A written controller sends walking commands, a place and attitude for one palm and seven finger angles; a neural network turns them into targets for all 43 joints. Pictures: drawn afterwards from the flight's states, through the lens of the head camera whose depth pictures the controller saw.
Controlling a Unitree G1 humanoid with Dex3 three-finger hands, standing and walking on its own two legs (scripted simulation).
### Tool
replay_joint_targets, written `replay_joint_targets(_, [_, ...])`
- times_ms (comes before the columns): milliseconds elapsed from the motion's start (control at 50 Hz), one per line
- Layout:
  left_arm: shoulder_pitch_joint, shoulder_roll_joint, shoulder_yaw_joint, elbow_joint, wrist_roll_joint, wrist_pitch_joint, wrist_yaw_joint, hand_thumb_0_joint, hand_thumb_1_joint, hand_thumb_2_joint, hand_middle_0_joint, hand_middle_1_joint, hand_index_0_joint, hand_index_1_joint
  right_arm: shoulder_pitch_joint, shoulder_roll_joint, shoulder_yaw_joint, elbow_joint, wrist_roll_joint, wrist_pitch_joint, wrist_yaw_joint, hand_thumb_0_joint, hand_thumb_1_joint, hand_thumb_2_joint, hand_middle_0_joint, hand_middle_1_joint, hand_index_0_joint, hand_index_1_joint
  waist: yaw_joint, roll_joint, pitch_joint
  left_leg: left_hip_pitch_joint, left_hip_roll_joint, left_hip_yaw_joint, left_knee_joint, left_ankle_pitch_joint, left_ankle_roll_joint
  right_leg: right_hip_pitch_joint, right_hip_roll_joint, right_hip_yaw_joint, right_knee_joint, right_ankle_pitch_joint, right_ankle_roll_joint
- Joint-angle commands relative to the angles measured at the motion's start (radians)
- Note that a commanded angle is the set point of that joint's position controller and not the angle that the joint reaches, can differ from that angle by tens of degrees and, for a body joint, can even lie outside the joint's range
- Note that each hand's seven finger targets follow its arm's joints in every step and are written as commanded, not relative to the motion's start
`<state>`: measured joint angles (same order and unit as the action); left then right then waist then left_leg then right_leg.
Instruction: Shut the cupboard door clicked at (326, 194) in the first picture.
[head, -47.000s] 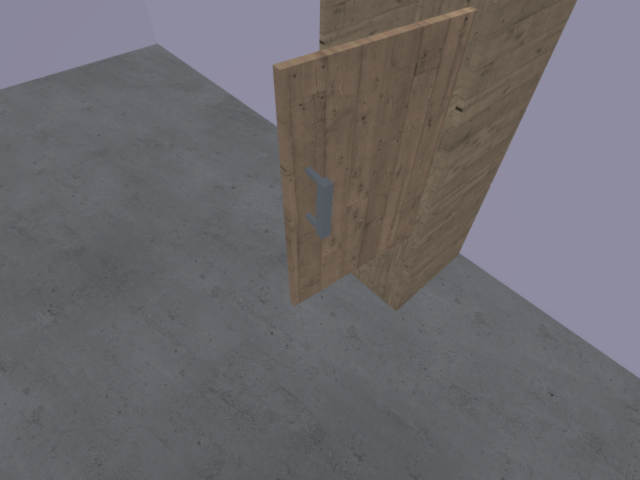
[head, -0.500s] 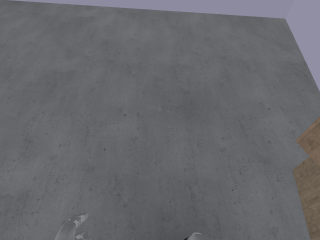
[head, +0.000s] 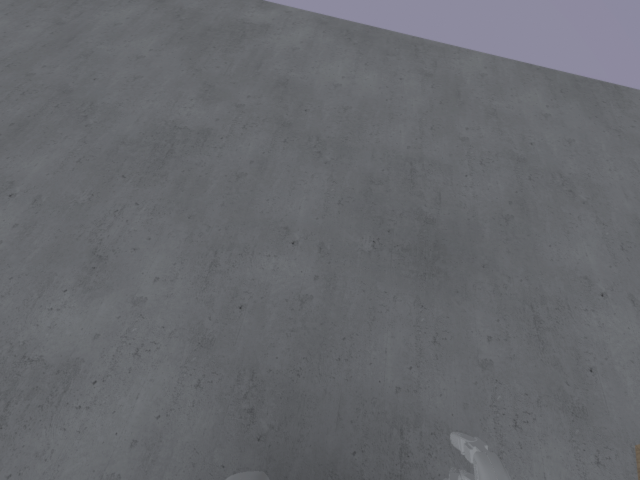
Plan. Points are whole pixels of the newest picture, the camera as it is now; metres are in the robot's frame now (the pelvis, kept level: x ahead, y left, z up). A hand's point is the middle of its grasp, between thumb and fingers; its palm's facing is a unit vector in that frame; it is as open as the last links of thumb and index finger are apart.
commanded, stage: turn to face it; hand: left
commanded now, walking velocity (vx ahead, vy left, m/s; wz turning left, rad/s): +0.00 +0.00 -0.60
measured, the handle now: out of the picture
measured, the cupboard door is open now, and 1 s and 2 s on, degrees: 29 29 29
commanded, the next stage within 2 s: none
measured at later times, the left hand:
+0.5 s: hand (202, 450) +0.16 +0.19 -0.17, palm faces -0.23 -0.94 -0.24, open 7.4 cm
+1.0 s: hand (283, 386) +0.26 +0.09 -0.15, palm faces -0.58 -0.77 -0.28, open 7.4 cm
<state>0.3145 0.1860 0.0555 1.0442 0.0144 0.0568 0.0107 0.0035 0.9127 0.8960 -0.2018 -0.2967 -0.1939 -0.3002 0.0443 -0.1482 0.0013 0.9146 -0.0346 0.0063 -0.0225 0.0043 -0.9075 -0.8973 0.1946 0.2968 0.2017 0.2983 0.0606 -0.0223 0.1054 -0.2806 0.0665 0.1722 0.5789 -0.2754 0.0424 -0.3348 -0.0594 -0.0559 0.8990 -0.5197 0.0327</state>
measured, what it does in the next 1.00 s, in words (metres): steps on the spot, turning right: right foot, then left foot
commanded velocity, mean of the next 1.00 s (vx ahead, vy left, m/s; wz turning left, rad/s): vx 0.00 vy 0.00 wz -0.60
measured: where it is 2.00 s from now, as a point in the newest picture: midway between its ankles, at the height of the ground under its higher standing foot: outside the picture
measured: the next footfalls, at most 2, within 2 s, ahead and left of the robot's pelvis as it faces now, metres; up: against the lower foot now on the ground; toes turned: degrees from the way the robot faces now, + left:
right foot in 0.18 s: +0.05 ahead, -0.13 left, +0.00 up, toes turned -12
left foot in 0.52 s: +0.13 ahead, +0.12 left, +0.00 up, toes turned -17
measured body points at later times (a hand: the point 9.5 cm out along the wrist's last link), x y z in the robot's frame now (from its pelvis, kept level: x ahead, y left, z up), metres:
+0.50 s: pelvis +0.04 +0.00 +0.00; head +0.09 +0.00 +0.45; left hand +0.18 +0.24 -0.15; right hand +0.06 -0.28 -0.13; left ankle +0.08 +0.13 -0.72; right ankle +0.01 -0.12 -0.73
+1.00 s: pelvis +0.04 -0.01 +0.00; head +0.08 -0.06 +0.44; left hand +0.29 +0.13 -0.13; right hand -0.07 -0.26 -0.16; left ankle +0.10 +0.12 -0.67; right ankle -0.02 -0.09 -0.73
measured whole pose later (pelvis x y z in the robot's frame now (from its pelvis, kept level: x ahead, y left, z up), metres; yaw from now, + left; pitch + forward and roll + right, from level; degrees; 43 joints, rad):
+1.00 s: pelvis +0.04 -0.01 +0.00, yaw -36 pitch +0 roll +0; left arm 0.12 0.21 0.05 0.85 0.02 0.04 -0.01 0.00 0.90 0.90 -0.20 -0.30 -0.20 -0.30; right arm 0.20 -0.28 -0.06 0.91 -0.02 0.07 -0.03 0.01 -0.91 -0.90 0.20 0.30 0.20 0.30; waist -0.03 0.06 0.13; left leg -0.45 0.10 0.05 1.09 -0.47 -0.07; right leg -0.27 0.01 -0.02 0.59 -0.32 -0.02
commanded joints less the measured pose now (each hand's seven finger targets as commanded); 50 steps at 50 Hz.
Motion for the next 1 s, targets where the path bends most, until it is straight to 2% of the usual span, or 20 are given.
replay_joint_targets(0, [0.013,0.044,0.023,-0.083,0.008,-0.015,-0.014,0.0,0.9,0.9,-0.2,-0.3,-0.2,-0.3,0.077,-0.219,-0.069,-0.02,0.008,0.01,-0.018,0.0,-0.9,-0.9,0.2,0.3,0.2,0.3,-0.063,0.14,-0.104,0.112,0.297,-0.157,-0.236,0.257,0.115,-0.05,0.003,-0.014,-0.044,0.052,-0.002])
replay_joint_targets(120, [0.076,0.063,0.047,-0.111,0.017,-0.026,-0.02,0.0,0.9,0.9,-0.2,-0.3,-0.2,-0.3,0.048,-0.203,-0.092,-0.034,0.017,0.023,-0.01,0.0,-0.9,-0.9,0.2,0.3,0.2,0.3,-0.013,0.086,-0.104,0.045,0.231,-0.026,-0.03,0.126,0.025,0.08,0.024,-0.012,-0.36,0.36,-0.028])
replay_joint_targets(160, [0.088,0.206,0.07,-0.118,0.026,-0.043,-0.008,0.0,0.9,0.9,-0.2,-0.3,-0.2,-0.3,0.028,-0.104,-0.079,-0.082,0.029,0.029,0.001,0.0,-0.9,-0.9,0.2,0.3,0.2,0.3,0.014,-0.271,-0.075,-0.209,-0.015,0.034,0.337,-0.332,-0.076,0.161,-0.268,0.428,-0.58,0.669,-0.194])
replay_joint_targets(180, [0.121,0.207,0.066,-0.12,0.018,-0.042,0.005,0.0,0.9,0.9,-0.2,-0.3,-0.2,-0.3,-0.006,-0.109,-0.075,-0.101,0.024,0.042,-0.002,0.0,-0.9,-0.9,0.2,0.3,0.2,0.3,0.032,-0.215,-0.086,-0.24,-0.023,-0.098,0.486,-0.366,-0.077,0.151,-0.3,0.502,-0.617,0.675,-0.255])
replay_joint_targets(220, [0.028,0.179,0.069,-0.134,0.016,-0.044,0.02,0.0,0.9,0.9,-0.2,-0.3,-0.2,-0.3,0.006,-0.131,-0.08,-0.095,0.024,0.034,-0.006,0.0,-0.9,-0.9,0.2,0.3,0.2,0.3,-0.01,-0.216,-0.115,-0.343,-0.001,-0.194,0.592,-0.237,-0.082,0.252,-0.243,0.442,-0.553,0.712,-0.266])
replay_joint_targets(280, [-0.018,0.17,0.069,-0.161,0.016,-0.045,0.022,0.0,0.9,0.9,-0.2,-0.3,-0.2,-0.3,0.035,-0.124,-0.073,-0.075,0.024,0.022,-0.004,0.0,-0.9,-0.9,0.2,0.3,0.2,0.3,-0.021,-0.073,-0.198,-0.281,-0.002,-0.18,0.479,-0.184,-0.1,0.309,-0.19,0.346,-0.489,0.787,-0.238])
replay_joint_targets(400, [-0.058,0.221,0.08,-0.178,0.018,-0.031,0.008,0.0,0.9,0.9,-0.2,-0.3,-0.2,-0.3,0.074,-0.124,-0.067,-0.092,0.031,0.015,-0.011,0.0,-0.9,-0.9,0.2,0.3,0.2,0.3,-0.024,-0.105,-0.159,-0.151,-0.035,-0.155,0.171,-0.167,-0.101,0.233,-0.157,0.379,-0.465,0.784,-0.225])
replay_joint_targets(460, [-0.153,0.205,0.072,-0.204,0.003,-0.018,0.0,0.0,0.9,0.9,-0.2,-0.3,-0.2,-0.3,0.21,-0.162,-0.068,-0.059,0.029,0.0,-0.018,0.0,-0.9,-0.9,0.2,0.3,0.2,0.3,-0.097,-0.071,-0.16,0.124,-0.026,-0.153,-0.152,0.068,-0.09,0.034,-0.066,0.341,-0.381,0.613,-0.127])
replay_joint_targets(480, [-0.145,0.148,0.061,-0.226,-0.003,-0.014,-0.007,0.0,0.9,0.9,-0.2,-0.3,-0.2,-0.3,0.244,-0.237,-0.079,-0.059,0.019,-0.011,-0.018,0.0,-0.9,-0.9,0.2,0.3,0.2,0.3,-0.1,0.152,-0.187,0.229,0.158,-0.348,-0.267,0.135,-0.036,-0.101,0.058,0.236,-0.246,0.335,-0.065])
replay_joint_targets(500, [-0.143,0.12,0.049,-0.252,-0.004,-0.014,-0.017,0.0,0.9,0.9,-0.2,-0.3,-0.2,-0.3,0.259,-0.322,-0.091,-0.076,0.005,-0.009,-0.021,0.0,-0.9,-0.9,0.2,0.3,0.2,0.3,-0.099,0.364,-0.161,0.23,0.382,-0.541,-0.313,0.275,0.089,-0.211,0.128,0.09,-0.019,-0.083,-0.015])
replay_joint_targets(520, [-0.167,0.156,0.053,-0.254,0.009,-0.011,-0.021,0.0,0.9,0.9,-0.2,-0.3,-0.2,-0.3,0.249,-0.315,-0.084,-0.081,-0.001,-0.007,-0.02,0.0,-0.9,-0.9,0.2,0.3,0.2,0.3,-0.107,0.265,-0.137,0.124,0.41,-0.538,-0.314,0.221,0.139,-0.182,0.091,0.119,0.153,-0.109,-0.014])
replay_joint_targets(580, [-0.18,0.158,0.059,-0.239,0.009,0.001,-0.045,0.0,0.9,0.9,-0.2,-0.3,-0.2,-0.3,0.129,-0.264,-0.066,-0.122,-0.001,-0.006,-0.024,0.0,-0.9,-0.9,0.2,0.3,0.2,0.3,-0.047,0.207,-0.057,0.077,0.293,-0.329,-0.268,0.34,0.108,-0.216,0.038,0.083,0.261,0.014,0.014])
replay_joint_targets(700, [-0.254,0.117,0.034,-0.277,0.004,0.001,-0.055,0.0,0.9,0.9,-0.2,-0.3,-0.2,-0.3,0.238,-0.276,-0.081,-0.082,0.0,-0.002,-0.018,0.0,-0.9,-0.9,0.2,0.3,0.2,0.3,-0.103,0.217,-0.14,0.219,0.272,-0.149,-0.177,0.546,0.087,-0.111,0.048,-0.007,-0.022,0.06,0.009])
replay_joint_targets(800, [-0.184,0.135,0.037,-0.268,0.004,-0.013,-0.05,0.0,0.9,0.9,-0.2,-0.3,-0.2,-0.3,0.195,-0.297,-0.094,-0.085,0.006,0.006,-0.004,0.0,-0.9,-0.9,0.2,0.3,0.2,0.3,-0.057,0.21,-0.147,0.127,0.268,-0.079,-0.055,0.423,0.021,0.101,0.069,-0.047,-0.342,0.239,-0.023])
replay_joint_targets(820, [-0.111,0.174,0.045,-0.246,0.007,-0.02,-0.046,0.0,0.9,0.9,-0.2,-0.3,-0.2,-0.3,0.18,-0.291,-0.097,-0.093,0.014,0.008,0.001,0.0,-0.9,-0.9,0.2,0.3,0.2,0.3,-0.021,0.134,-0.166,0.04,0.231,-0.038,0.057,0.305,-0.024,0.236,0.041,-0.013,-0.462,0.364,-0.04])
replay_joint_targets(840, [-0.054,0.273,0.064,-0.227,0.017,-0.034,-0.032,0.0,0.9,0.9,-0.2,-0.3,-0.2,-0.3,0.179,-0.221,-0.085,-0.12,0.024,0.011,0.007,0.0,-0.9,-0.9,0.2,0.3,0.2,0.3,0.003,-0.138,-0.198,-0.173,0.116,0.039,0.271,-0.019,-0.088,0.409,-0.177,0.25,-0.544,0.594,-0.118])
replay_joint_targets(860, [-0.011,0.332,0.071,-0.213,0.007,-0.035,-0.02,0.0,0.9,0.9,-0.2,-0.3,-0.2,-0.3,0.117,-0.197,-0.073,-0.162,0.023,0.021,0.003,0.0,-0.9,-0.9,0.2,0.3,0.2,0.3,0.03,-0.239,-0.168,-0.309,0.018,-0.037,0.474,-0.386,-0.114,0.352,-0.339,0.439,-0.546,0.841,-0.232])
replay_joint_targets(880, [-0.01,0.316,0.077,-0.217,0.005,-0.031,-0.004,0.0,0.9,0.9,-0.2,-0.3,-0.2,-0.3,0.089,-0.201,-0.071,-0.163,0.02,0.03,-0.007,0.0,-0.9,-0.9,0.2,0.3,0.2,0.3,0.028,-0.183,-0.16,-0.344,0.036,-0.148,0.571,-0.344,-0.108,0.322,-0.321,0.441,-0.539,0.818,-0.269])
replay_joint_targets(900, [-0.07,0.294,0.075,-0.228,0.008,-0.029,0.004,0.0,0.9,0.9,-0.2,-0.3,-0.2,-0.3,0.088,-0.193,-0.071,-0.151,0.023,0.029,-0.012,0.0,-0.9,-0.9,0.2,0.3,0.2,0.3,0.001,-0.235,-0.14,-0.385,0.042,-0.18,0.612,-0.297,-0.11,0.309,-0.28,0.437,-0.536,0.76,-0.27])
replay_joint_targets(980, [-0.177,0.23,0.056,-0.259,0.011,-0.033,0.006,0.0,0.9,0.9,-0.2,-0.3,-0.2,-0.3,0.145,-0.189,-0.068,-0.105,0.022,0.027,-0.002,0.0,-0.9,-0.9,0.2,0.3,0.2,0.3,-0.062,-0.119,-0.165,-0.246,0.036,-0.158,0.498,-0.151,-0.128,0.224,-0.172,0.271,-0.491,0.769,-0.218])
